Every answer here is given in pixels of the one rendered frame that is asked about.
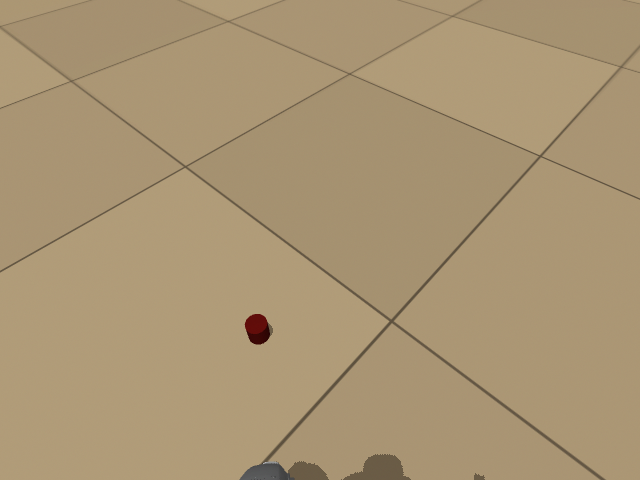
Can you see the tin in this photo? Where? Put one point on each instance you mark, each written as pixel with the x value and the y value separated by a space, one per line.
pixel 257 329

